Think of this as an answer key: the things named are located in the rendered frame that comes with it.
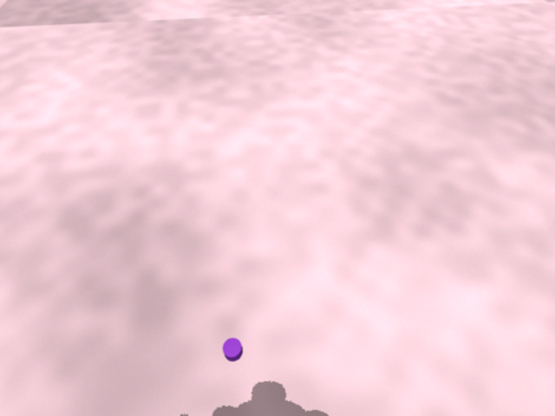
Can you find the tin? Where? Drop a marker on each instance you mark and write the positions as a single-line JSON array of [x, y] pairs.
[[232, 349]]

